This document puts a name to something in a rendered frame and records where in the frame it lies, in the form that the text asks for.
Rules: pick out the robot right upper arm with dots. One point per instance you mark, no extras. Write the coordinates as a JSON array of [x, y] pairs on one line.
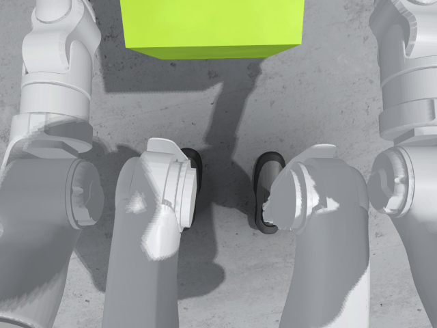
[[403, 185]]

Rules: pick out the carton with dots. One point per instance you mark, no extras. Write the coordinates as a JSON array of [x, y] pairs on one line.
[[212, 29]]

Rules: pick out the right robot shin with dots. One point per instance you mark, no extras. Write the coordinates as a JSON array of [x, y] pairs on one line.
[[271, 209]]

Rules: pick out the robot right forearm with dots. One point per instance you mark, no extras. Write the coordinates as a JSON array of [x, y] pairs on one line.
[[406, 33]]

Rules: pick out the robot left forearm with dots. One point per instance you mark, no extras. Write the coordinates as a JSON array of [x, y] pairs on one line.
[[58, 68]]

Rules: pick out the robot left upper arm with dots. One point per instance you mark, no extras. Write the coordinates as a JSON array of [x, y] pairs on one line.
[[44, 206]]

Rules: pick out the robot left thigh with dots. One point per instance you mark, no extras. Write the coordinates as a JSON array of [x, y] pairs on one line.
[[141, 289]]

